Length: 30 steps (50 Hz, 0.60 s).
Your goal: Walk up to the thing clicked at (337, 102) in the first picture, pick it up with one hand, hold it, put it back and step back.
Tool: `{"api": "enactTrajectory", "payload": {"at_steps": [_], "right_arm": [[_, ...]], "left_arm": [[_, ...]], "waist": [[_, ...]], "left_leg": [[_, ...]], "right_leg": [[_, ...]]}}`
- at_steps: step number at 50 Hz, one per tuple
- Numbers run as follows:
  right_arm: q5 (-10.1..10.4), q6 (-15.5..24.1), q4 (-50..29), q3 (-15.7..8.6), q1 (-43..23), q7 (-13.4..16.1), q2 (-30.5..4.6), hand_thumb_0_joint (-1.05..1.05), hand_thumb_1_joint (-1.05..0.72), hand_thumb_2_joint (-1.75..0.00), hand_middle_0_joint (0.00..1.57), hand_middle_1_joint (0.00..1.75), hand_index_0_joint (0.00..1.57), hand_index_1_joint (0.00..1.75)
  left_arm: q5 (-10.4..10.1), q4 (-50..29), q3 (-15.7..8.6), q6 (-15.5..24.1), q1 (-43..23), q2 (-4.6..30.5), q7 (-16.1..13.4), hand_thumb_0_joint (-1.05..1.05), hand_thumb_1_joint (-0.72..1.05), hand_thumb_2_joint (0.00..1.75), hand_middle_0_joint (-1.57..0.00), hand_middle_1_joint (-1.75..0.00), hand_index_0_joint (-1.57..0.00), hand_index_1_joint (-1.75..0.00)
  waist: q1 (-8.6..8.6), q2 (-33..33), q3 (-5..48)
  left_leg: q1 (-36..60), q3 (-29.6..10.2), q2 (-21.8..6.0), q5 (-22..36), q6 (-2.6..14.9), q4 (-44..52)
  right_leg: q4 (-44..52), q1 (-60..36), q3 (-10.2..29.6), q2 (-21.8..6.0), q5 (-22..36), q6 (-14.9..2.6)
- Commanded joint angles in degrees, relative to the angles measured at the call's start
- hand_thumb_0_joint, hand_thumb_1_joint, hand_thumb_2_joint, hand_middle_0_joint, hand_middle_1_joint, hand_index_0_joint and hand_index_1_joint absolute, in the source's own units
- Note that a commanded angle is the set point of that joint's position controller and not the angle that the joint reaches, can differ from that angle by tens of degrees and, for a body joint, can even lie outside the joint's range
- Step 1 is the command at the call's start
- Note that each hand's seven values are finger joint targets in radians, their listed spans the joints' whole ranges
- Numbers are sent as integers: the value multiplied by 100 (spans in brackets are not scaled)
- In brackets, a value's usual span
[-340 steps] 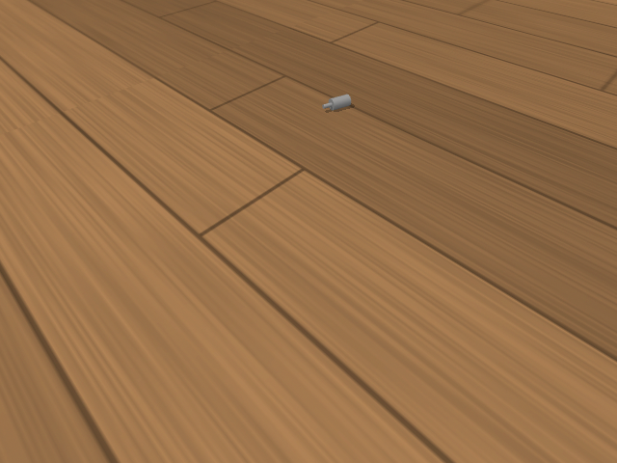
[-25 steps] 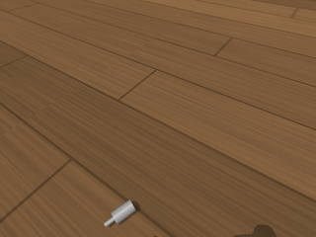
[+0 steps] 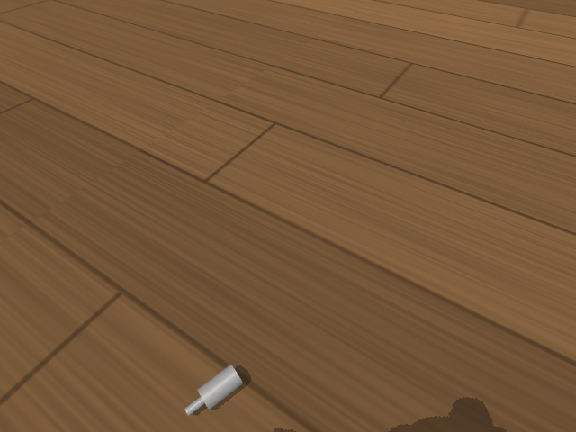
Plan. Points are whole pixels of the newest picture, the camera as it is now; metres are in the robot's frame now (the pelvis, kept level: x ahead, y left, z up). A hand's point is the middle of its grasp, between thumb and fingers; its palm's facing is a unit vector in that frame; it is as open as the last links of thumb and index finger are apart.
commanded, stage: walk up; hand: left
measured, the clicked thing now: (212, 392) +0.39 +0.25 -0.74
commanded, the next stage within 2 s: stand in 0.34 s
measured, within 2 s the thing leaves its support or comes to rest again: neither
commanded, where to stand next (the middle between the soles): +0.04 +0.00 m, yaw +1 degrees
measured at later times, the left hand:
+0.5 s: hand out of the picture +0.09 +0.25 -0.15, palm faces -0.01 -0.94 -0.33, open 7.4 cm
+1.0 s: hand out of the picture +0.07 +0.25 -0.15, palm faces -0.01 -0.94 -0.34, open 7.4 cm
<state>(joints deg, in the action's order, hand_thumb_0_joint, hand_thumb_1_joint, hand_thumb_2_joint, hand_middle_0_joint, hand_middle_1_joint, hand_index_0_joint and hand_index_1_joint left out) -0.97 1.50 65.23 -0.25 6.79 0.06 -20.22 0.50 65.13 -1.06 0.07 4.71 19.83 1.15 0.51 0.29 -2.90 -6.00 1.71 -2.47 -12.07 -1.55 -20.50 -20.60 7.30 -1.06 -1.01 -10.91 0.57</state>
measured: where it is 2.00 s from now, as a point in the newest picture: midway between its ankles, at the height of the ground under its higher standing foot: outside the picture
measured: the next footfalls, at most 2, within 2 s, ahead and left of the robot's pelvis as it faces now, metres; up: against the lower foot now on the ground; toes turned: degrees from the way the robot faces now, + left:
none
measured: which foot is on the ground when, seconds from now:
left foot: down 0.00-1.00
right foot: down 0.00-1.00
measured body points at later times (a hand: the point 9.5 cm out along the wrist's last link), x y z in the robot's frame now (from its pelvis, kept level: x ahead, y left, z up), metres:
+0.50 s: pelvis +0.00 +0.00 +0.00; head +0.01 +0.00 +0.45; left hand +0.09 +0.30 -0.13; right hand +0.09 -0.30 -0.13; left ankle -0.01 +0.14 -0.75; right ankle +0.00 -0.13 -0.75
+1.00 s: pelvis +0.00 +0.00 +0.00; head +0.00 +0.00 +0.45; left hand +0.07 +0.30 -0.13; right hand +0.07 -0.30 -0.13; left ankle -0.01 +0.14 -0.75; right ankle +0.00 -0.13 -0.75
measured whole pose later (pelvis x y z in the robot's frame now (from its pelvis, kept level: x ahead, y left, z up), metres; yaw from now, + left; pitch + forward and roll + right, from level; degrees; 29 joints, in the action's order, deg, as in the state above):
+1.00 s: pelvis +0.00 +0.00 +0.00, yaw +1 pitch -2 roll +0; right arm -0.9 0.5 66.0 0.1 6.0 -0.4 -20.2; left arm 0.4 65.8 -0.1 0.7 6.1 20.2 0.5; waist 0.2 -0.3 -2.4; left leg -5.4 1.2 -2.3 -10.1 -1.7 -17.7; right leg -18.1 6.6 -1.6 -1.1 -9.3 0.6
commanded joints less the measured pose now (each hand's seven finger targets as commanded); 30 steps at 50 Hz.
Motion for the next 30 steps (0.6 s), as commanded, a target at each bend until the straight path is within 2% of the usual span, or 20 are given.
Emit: {"api": "enactTrajectory", "payload": {"at_steps": [1, 7, 16, 17, 18, 20, 26, 28, 30], "right_arm": [[30, 127, -365, -235, -286, 77, -1291, 0, -90, -90, 20, 30, 20, 30], [32, 119, -358, -240, -305, 76, -1271, 0, -90, -90, 20, 30, 20, 30], [28, 111, -365, -251, -289, 75, -1234, 0, -90, -90, 20, 30, 20, 30], [43, 68, -379, -234, -458, 81, -1244, 0, -90, -90, 20, 30, 20, 30], [60, 70, -383, -217, -432, 74, -1186, 0, -90, -90, 20, 30, 20, 30], [70, 47, -367, -224, -445, 73, -1234, 0, -90, -90, 20, 30, 20, 30], [68, 0, -335, -188, -475, 44, -1217, 0, -90, -90, 20, 30, 20, 30], [57, -6, -323, -193, -471, 35, -1247, 0, -90, -90, 20, 30, 20, 30], [49, 8, -312, -181, -475, 26, -1207, 0, -90, -90, 20, 30, 20, 30]], "left_arm": [[-7, -372, -191, 110, -265, 1171, -91, 0, 90, 90, -20, -30, -20, -30], [-15, -360, -191, 103, -238, 1155, -95, 0, 90, 90, -20, -30, -20, -30], [1, -351, -192, 117, -232, 1165, -113, 0, 90, 90, -20, -30, -20, -30], [-21, -366, -177, 145, -259, 1232, -147, 0, 90, 90, -20, -30, -20, -30], [-42, -338, -177, 158, -207, 1252, -151, 0, 90, 90, -20, -30, -20, -30], [-37, -311, -166, 167, -204, 1225, -167, 0, 90, 90, -20, -30, -20, -30], [-19, -280, -127, 159, -222, 1222, -169, 0, 90, 90, -20, -30, -20, -30], [-13, -279, -120, 160, -216, 1216, -168, 0, 90, 90, -20, -30, -20, -30], [-20, -269, -130, 164, -227, 1270, -164, 0, 90, 90, -20, -30, -20, -30]], "waist": [[-44, -50, 509], [-47, -60, 381], [-31, -27, 426], [-67, -146, 411], [-43, -124, 453], [-49, -129, 469], [-26, -54, 444], [-35, -103, 493], [-24, -48, 526]], "left_leg": [[-35, -452, -492, 823, 309, 380], [-20, -449, -463, 816, 283, 425], [51, -403, -489, 1033, 275, 437], [64, -433, -589, 1470, 244, 400], [177, -455, -596, 1702, 208, 411], [187, -439, -589, 1609, 208, 407], [126, -460, -552, 850, 193, 567], [119, -467, -560, 741, 217, 598], [163, -486, -567, 868, 202, 594]], "right_leg": [[295, -203, 510, -557, 855, -200], [317, -104, 501, -534, 805, -175], [317, -201, 492, -568, 1084, -164], [354, -210, 545, -703, 1486, -181], [306, -228, 516, -684, 1636, -177], [350, -280, 485, -678, 1591, -149], [546, -168, 500, -656, 872, -114], [554, -179, 514, -673, 796, -128], [522, -201, 498, -671, 850, -140]]}}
